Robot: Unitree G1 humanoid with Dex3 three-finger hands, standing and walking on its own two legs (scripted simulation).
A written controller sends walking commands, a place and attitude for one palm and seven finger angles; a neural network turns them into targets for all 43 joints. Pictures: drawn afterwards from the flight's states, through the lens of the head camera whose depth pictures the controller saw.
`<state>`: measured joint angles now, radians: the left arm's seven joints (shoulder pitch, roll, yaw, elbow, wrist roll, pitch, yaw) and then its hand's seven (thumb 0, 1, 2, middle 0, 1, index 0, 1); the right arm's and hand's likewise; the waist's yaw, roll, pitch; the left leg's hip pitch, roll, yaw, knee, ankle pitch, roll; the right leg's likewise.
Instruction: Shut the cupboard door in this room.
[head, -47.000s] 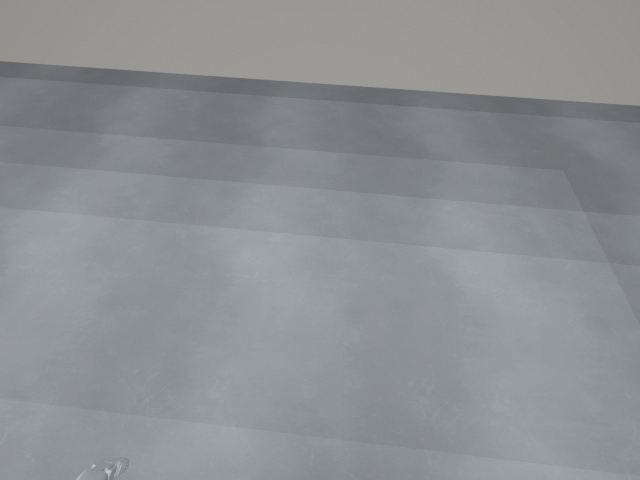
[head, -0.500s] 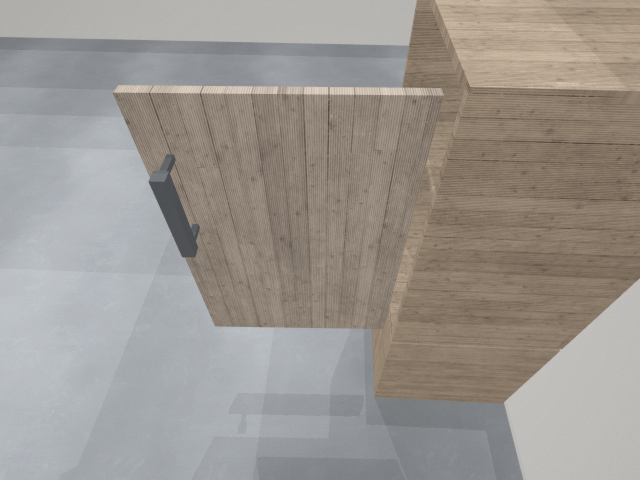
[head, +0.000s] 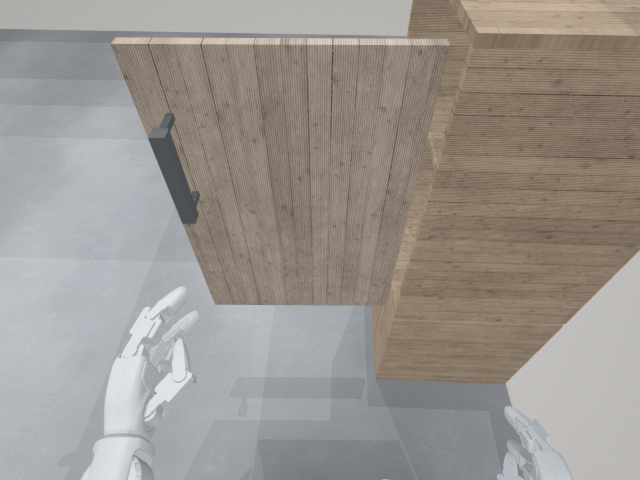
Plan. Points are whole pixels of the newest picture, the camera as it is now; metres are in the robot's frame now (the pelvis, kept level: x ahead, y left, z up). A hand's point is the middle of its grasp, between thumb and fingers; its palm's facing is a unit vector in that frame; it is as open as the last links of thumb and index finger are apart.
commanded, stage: raise the hand and make a fist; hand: left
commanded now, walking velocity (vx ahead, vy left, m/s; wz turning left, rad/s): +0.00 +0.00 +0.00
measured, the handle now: (179, 171) +0.51 +0.22 +0.11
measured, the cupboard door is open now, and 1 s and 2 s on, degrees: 92 92 92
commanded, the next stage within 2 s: bring the fist close to the handle in 1.66 s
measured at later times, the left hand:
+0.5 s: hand (172, 413) +0.20 +0.17 +0.03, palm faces -0.04 -1.00 -0.02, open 4.5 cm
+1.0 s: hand (134, 371) +0.22 +0.20 +0.08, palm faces +0.03 -1.00 -0.05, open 3.1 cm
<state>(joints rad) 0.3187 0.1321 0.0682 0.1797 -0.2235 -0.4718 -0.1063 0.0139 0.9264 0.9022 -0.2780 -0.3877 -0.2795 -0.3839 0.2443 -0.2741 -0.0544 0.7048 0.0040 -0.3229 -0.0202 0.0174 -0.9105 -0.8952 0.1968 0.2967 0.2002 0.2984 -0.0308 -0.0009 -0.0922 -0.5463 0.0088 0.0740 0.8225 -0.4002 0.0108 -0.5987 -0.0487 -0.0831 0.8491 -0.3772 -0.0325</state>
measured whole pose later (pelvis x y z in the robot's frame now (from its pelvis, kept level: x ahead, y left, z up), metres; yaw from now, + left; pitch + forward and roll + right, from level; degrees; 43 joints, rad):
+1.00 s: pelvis +0.01 +0.02 -0.01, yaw +1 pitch +7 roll -2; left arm 0.43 0.24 0.12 -0.23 -0.25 -0.22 -0.19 0.01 0.90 0.90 -1.18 -1.37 -1.18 -1.36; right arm 0.26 -0.24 0.04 0.47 0.03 -0.20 -0.05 0.01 -0.90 -0.90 0.20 0.30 0.20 0.30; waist 0.03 0.04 -0.08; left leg -0.58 0.02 0.03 0.92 -0.48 0.04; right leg -0.58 -0.04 -0.12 0.87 -0.41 0.00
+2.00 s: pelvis +0.01 +0.00 +0.01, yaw +2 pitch +3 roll +0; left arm 0.12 0.26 0.19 0.04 -0.28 -0.16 -0.25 0.01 0.90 0.90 -1.30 -1.50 -1.31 -1.50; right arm 0.24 -0.26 0.05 0.61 0.05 -0.25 -0.09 0.02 -0.90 -0.90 0.20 0.30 0.20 0.30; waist 0.03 0.05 -0.02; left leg -0.42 0.01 0.03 0.75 -0.38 0.01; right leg -0.44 -0.03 -0.12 0.73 -0.35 -0.03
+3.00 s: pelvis +0.02 +0.01 +0.02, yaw -2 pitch +7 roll +0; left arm -0.45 0.28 0.24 0.69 -0.19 -0.26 -0.17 0.01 0.90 0.90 -1.30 -1.50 -1.30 -1.50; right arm 0.33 -0.27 0.01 0.66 0.05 -0.08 -0.04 0.01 -0.90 -0.90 0.20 0.30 0.20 0.30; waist -0.04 0.03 -0.05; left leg -0.45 0.02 0.09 0.68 -0.37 0.03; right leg -0.49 -0.02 -0.06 0.67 -0.31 -0.01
